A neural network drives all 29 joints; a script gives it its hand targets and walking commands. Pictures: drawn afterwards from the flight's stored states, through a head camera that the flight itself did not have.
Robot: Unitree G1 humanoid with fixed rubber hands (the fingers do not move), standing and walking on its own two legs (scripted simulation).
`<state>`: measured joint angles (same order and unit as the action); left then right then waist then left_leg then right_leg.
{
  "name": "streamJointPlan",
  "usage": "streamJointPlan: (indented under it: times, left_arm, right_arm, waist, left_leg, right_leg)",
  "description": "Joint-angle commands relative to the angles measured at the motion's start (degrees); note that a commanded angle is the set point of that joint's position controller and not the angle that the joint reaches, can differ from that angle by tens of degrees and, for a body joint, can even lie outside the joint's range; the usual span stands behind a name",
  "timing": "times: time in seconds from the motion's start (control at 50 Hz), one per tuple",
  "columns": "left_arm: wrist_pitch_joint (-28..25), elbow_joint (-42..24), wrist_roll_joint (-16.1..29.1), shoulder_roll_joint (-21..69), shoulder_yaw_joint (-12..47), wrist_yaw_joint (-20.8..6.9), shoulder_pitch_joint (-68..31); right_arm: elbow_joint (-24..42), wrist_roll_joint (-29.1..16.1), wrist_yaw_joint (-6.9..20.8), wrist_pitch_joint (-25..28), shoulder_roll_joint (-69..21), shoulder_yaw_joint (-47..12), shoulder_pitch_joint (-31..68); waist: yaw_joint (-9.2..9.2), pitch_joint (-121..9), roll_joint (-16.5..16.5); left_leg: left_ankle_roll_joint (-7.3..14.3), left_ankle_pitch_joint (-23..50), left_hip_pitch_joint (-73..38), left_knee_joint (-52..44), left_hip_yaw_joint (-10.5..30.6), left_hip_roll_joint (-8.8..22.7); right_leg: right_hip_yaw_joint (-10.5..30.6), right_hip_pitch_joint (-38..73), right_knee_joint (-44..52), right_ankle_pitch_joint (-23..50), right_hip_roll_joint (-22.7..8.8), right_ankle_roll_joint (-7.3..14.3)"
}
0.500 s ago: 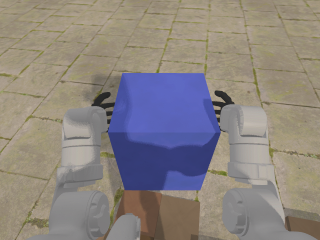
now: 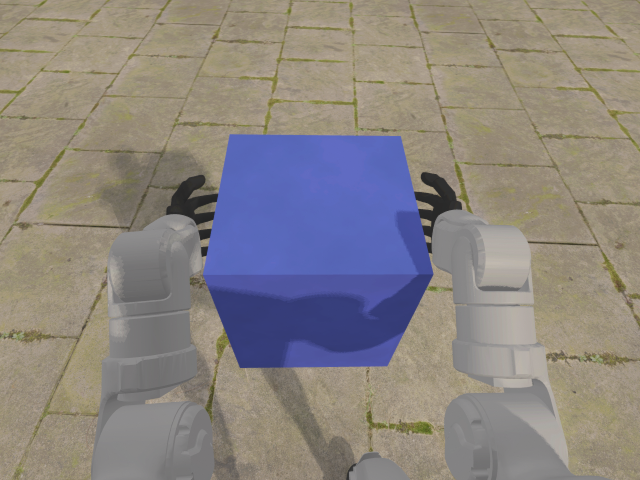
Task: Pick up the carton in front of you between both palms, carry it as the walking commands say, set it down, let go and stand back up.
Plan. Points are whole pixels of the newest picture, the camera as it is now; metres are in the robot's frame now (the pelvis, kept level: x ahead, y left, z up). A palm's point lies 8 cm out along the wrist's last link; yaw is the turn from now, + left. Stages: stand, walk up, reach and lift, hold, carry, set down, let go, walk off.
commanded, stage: carry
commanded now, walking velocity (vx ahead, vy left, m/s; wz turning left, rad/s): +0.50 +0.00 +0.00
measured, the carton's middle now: (314, 259) +0.38 -0.02 +0.05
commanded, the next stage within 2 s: none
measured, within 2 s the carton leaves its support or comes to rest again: neither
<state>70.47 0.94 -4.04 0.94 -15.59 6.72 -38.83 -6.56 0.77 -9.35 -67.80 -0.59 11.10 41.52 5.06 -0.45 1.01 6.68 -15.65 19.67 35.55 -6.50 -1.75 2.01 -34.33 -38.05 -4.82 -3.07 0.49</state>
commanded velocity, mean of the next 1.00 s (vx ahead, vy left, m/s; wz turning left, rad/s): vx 0.50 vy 0.00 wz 0.00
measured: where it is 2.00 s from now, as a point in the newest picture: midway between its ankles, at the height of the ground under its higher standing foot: (295, 223)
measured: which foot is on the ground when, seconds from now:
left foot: down 0.00-0.10, up 0.12-0.48, down 0.50-1.00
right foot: up 0.00-0.06, down 0.08-0.52, up 0.54-0.96, down 0.98-1.00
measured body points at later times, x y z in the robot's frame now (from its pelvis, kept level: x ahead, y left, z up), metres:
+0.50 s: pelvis +0.32 -0.01 -0.05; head +0.35 -0.01 +0.40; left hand +0.69 +0.16 +0.06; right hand +0.71 -0.14 +0.07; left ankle +0.45 +0.08 -0.77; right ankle +0.17 -0.12 -0.76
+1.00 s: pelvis +0.62 -0.02 -0.05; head +0.63 -0.03 +0.40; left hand +0.99 +0.13 +0.08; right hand +1.00 -0.18 +0.08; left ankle +0.46 +0.08 -0.76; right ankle +0.72 -0.10 -0.78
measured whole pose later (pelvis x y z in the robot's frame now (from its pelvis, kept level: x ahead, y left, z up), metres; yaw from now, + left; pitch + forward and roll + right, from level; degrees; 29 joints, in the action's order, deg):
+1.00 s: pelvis +0.62 -0.02 -0.05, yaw +2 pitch +5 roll -1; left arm 68.7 7.2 -4.3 1.4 -12.9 7.7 -39.8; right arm -9.2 2.3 -7.4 -67.4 0.6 12.8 40.0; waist 1.6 -4.6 -1.4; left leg 0.5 -27.0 8.7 37.7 -4.1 2.2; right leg -8.7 -28.1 -28.4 -4.9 0.4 3.6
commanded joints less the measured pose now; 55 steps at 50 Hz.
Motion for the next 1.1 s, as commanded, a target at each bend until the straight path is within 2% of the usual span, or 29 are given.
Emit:
streamJointPlan:
  times: [0.0,0.04,0.06,0.08,0.1,0.12,0.14,0.16,0.22,0.26,0.3,0.4,0.42,0.46,0.48,0.5,0.52,0.54,0.58,0.6,0.74,0.86,0.9,0.94,0.96,0.98,1.0,1.04,1.08]
  left_arm:
    - [-0.85,3.55,18.84,55.19,36.50,-11.91,-36.37]
    - [-0.79,8.04,18.59,55.53,35.03,-12.76,-36.09]
    - [-0.82,10.73,18.38,55.52,33.90,-13.16,-35.89]
    - [-0.93,13.75,18.22,54.31,32.36,-13.39,-34.65]
    - [-1.07,15.69,17.78,51.85,30.72,-13.13,-37.05]
    - [-1.91,15.83,18.64,53.70,30.53,-13.13,-37.44]
    - [-2.51,13.85,20.01,56.94,30.56,-13.29,-38.99]
    - [-2.95,10.69,21.68,59.20,31.36,-13.44,-42.54]
    - [-3.99,2.81,26.47,63.49,34.18,-13.18,-50.50]
    - [-4.08,0.25,27.82,64.31,35.58,-12.83,-50.24]
    - [-3.88,-0.63,28.52,64.64,36.70,-12.59,-48.22]
    - [-3.23,-3.35,29.11,63.17,39.55,-12.33,-45.25]
    - [-3.10,-2.82,28.83,62.78,39.79,-12.35,-44.00]
    - [-2.92,-1.10,28.31,62.35,40.41,-12.47,-42.15]
    - [-2.97,-0.17,27.75,62.03,40.74,-12.60,-41.87]
    - [-2.93,0.81,27.16,61.81,40.68,-12.86,-41.02]
    - [-2.50,3.04,26.45,63.08,39.92,-12.92,-40.39]
    - [-2.68,2.88,26.20,62.59,39.64,-12.90,-40.79]
    - [-3.44,0.29,27.02,65.49,41.21,-12.79,-45.16]
    - [-3.81,-0.91,27.30,66.41,41.44,-12.52,-46.19]
    - [-4.28,-5.59,22.98,62.29,42.13,-9.21,-38.54]
    - [-2.73,-1.99,20.74,57.39,41.56,-9.81,-35.94]
    - [-2.21,1.03,20.69,56.85,40.59,-10.72,-35.99]
    - [-1.99,4.78,20.50,56.92,38.99,-11.67,-35.68]
    - [-1.95,6.73,20.51,56.84,37.50,-12.15,-34.19]
    - [-2.20,8.26,19.54,55.30,36.10,-12.23,-35.46]
    - [-2.51,9.73,20.03,56.75,35.40,-12.36,-34.09]
    - [-2.92,6.33,21.59,60.59,35.51,-13.04,-36.90]
    - [-3.16,2.15,23.77,64.03,36.91,-13.48,-40.18]
  right_arm:
    - [1.09,-24.10,16.20,-0.51,-62.31,-36.44,37.26]
    - [-3.00,-22.66,16.54,-0.48,-62.06,-34.19,36.14]
    - [-5.42,-22.07,16.66,-0.49,-61.70,-32.93,35.67]
    - [-7.63,-21.62,16.82,-0.64,-60.95,-31.56,36.42]
    - [-10.49,-21.28,16.72,-1.22,-61.90,-29.89,36.85]
    - [-9.45,-21.30,16.66,-1.23,-62.18,-28.89,38.17]
    - [-8.88,-21.49,16.61,-0.94,-63.28,-28.76,41.18]
    - [-8.00,-21.84,16.47,-0.55,-64.96,-28.91,42.82]
    - [-3.12,-23.28,15.13,0.35,-68.04,-30.48,44.84]
    - [-0.22,-23.30,13.85,0.72,-67.93,-31.30,43.94]
    - [1.66,-22.59,12.82,0.80,-66.62,-31.60,42.06]
    - [4.65,-20.09,11.82,0.17,-62.21,-32.27,37.88]
    - [4.12,-19.52,11.97,-0.11,-61.29,-32.24,36.60]
    - [1.90,-18.37,12.61,-0.42,-60.13,-32.02,33.63]
    - [0.84,-17.87,13.13,-0.39,-59.44,-31.50,32.23]
    - [0.02,-17.63,13.75,-0.41,-58.74,-30.75,31.57]
    - [-1.92,-16.47,13.85,0.00,-56.77,-29.94,31.75]
    - [-2.26,-17.30,14.19,0.33,-58.73,-30.80,30.50]
    - [3.53,-19.73,14.94,1.48,-62.38,-32.67,37.31]
    - [6.38,-21.35,15.12,1.86,-63.94,-34.21,40.58]
    - [14.49,-25.48,15.86,1.39,-63.00,-38.38,40.74]
    - [7.59,-23.46,16.91,0.02,-59.00,-37.43,35.46]
    - [3.93,-22.39,17.05,-0.08,-58.61,-36.47,34.56]
    - [0.82,-22.03,17.15,-0.12,-58.96,-35.59,34.74]
    - [-0.12,-22.02,17.21,-0.10,-58.75,-35.08,36.37]
    - [-1.47,-21.97,17.19,-0.37,-60.91,-34.48,37.03]
    - [-1.37,-22.15,17.26,-0.43,-61.12,-33.64,38.05]
    - [-0.63,-22.98,17.15,-0.01,-64.60,-33.87,39.90]
    - [1.18,-23.31,16.65,0.36,-67.65,-34.12,38.96]
  waist:
    - [-0.45,-25.52,-5.93]
    - [-2.91,-23.84,-3.55]
    - [-5.42,-23.68,-1.88]
    - [-6.43,-23.82,4.73]
    - [-7.47,-27.33,13.38]
    - [-8.58,-29.64,15.20]
    - [-8.50,-27.04,9.41]
    - [-8.30,-25.17,5.06]
    - [-7.26,-24.61,5.50]
    - [-7.60,-25.77,7.95]
    - [-8.21,-26.30,6.86]
    - [-9.69,-24.44,6.90]
    - [-9.33,-24.68,7.29]
    - [-4.70,-28.71,5.90]
    - [-2.25,-31.17,3.07]
    - [-2.50,-34.94,-5.98]
    - [-2.29,-42.02,-18.96]
    - [-1.88,-40.81,-16.84]
    - [-1.60,-34.10,-7.45]
    - [-1.65,-32.48,-6.08]
    - [-2.22,-31.84,-8.27]
    - [-1.23,-25.31,-9.62]
    - [-1.34,-24.10,-10.45]
    - [-4.12,-27.54,-7.46]
    - [-6.26,-31.08,-2.73]
    - [-6.38,-35.13,10.71]
    - [-7.17,-32.55,15.09]
    - [-6.67,-28.73,6.52]
    - [-5.66,-26.47,3.64]
  left_leg:
    - [3.37,11.71,-11.01,-2.46,7.66,9.13]
    - [1.16,9.14,-5.95,6.74,5.04,6.33]
    - [-0.72,5.96,0.01,14.08,2.91,4.18]
    - [-3.30,-13.82,12.13,24.73,3.11,1.94]
    - [-5.53,-19.53,25.15,36.42,3.81,-0.97]
    - [-5.39,-19.42,32.38,40.58,5.62,0.99]
    - [-5.28,-17.39,33.46,40.83,6.66,2.67]
    - [-5.10,-13.41,32.88,39.56,7.58,3.53]
    - [-5.76,-7.85,27.70,31.95,7.24,5.53]
    - [-6.10,-3.31,27.75,28.80,5.84,5.28]
    - [-6.14,0.40,28.96,23.49,5.51,5.98]
    - [-4.59,11.28,16.83,0.47,-0.68,1.46]
    - [-4.02,14.01,12.15,-3.60,-2.02,0.16]
    - [-2.89,22.44,-5.93,-12.43,-4.98,-1.44]
    - [-2.24,22.67,-19.37,-11.25,-1.15,2.66]
    - [-0.52,36.99,-32.66,-5.84,15.85,17.02]
    - [10.72,34.46,-48.08,-6.29,36.49,26.30]
    - [10.78,25.54,-46.70,-9.95,38.03,24.62]
    - [6.88,27.54,-38.84,-11.35,28.84,20.77]
    - [5.93,29.14,-35.18,-12.06,25.50,19.63]
    - [4.85,32.73,-33.51,-14.90,14.25,16.51]
    - [1.67,40.91,-30.97,-12.88,6.75,13.07]
    - [-0.27,43.27,-28.76,-9.62,4.64,12.22]
    - [-3.44,39.39,-18.82,1.98,0.37,10.01]
    - [-5.11,20.86,-7.73,11.54,0.38,9.06]
    - [-6.91,-1.92,10.85,26.36,1.32,2.13]
    - [-6.24,-14.82,21.91,35.03,4.92,-0.63]
    - [-4.68,-10.82,25.11,36.89,8.09,4.04]
    - [-5.69,-5.55,21.56,30.35,7.98,7.05]
  right_leg:
    - [-6.16,14.34,13.10,14.98,2.93,-0.45]
    - [-10.11,24.39,17.10,15.93,3.42,-0.26]
    - [-8.54,31.94,15.35,13.51,1.19,0.36]
    - [5.82,41.26,9.28,30.80,-9.82,2.83]
    - [20.08,53.20,8.21,30.25,-18.70,11.18]
    - [29.76,53.07,12.12,6.60,-21.56,16.01]
    - [28.97,48.40,14.76,-2.07,-18.90,15.26]
    - [25.74,43.97,15.58,-0.10,-17.26,13.96]
    - [15.30,36.74,17.46,0.58,-13.74,11.63]
    - [11.17,38.25,16.68,4.65,-11.75,11.68]
    - [8.76,40.54,15.56,9.80,-11.30,11.98]
    - [0.35,39.11,12.21,24.58,-6.38,8.30]
    - [-1.10,38.68,10.63,28.18,-5.86,7.10]
    - [-5.97,35.15,0.23,32.89,-4.07,3.19]
    - [-6.45,26.08,-7.52,23.51,-3.03,1.64]
    - [-6.03,14.36,-17.06,-10.26,-0.69,-0.33]
    - [-2.87,-2.97,-33.77,-28.46,6.57,-1.61]
    - [-0.45,-8.99,-38.73,-26.96,4.55,-0.45]
    - [-0.54,-11.19,-35.75,-21.09,1.33,0.12]
    - [-0.67,-10.03,-32.60,-18.54,0.23,0.01]
    - [-4.69,-7.65,-14.15,-13.28,0.23,-1.50]
    - [-9.24,-0.87,4.69,0.40,3.01,-0.07]
    - [-11.13,5.95,11.41,3.39,4.40,1.07]
    - [-13.11,26.21,16.08,5.51,4.99,2.77]
    - [-2.13,38.98,13.56,3.69,-4.39,4.38]
    - [21.57,54.03,12.79,6.05,-19.25,12.73]
    - [29.94,54.25,16.84,3.13,-19.95,15.72]
    - [20.63,48.10,17.33,4.29,-16.58,12.82]
    - [12.63,40.81,20.23,5.93,-14.48,9.86]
